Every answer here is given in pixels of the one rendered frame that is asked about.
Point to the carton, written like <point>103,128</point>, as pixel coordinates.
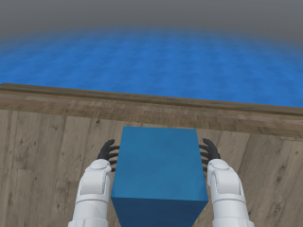
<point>159,179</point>

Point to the right robot hand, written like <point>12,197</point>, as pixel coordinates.
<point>212,152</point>

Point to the robot left forearm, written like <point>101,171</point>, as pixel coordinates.
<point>93,194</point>

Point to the left robot hand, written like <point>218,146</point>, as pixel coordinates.
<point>105,155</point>

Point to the robot right forearm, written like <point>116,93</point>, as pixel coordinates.
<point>227,196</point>

